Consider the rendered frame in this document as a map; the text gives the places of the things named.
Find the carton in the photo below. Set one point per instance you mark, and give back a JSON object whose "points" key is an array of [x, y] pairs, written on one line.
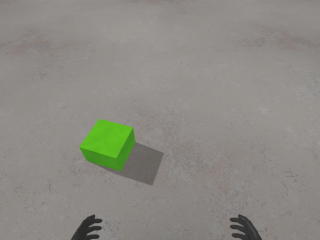
{"points": [[108, 144]]}

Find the robot right hand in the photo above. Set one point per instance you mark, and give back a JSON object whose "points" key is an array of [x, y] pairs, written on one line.
{"points": [[247, 228]]}

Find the robot left hand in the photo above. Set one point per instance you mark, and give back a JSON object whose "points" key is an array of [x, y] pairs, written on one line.
{"points": [[84, 229]]}

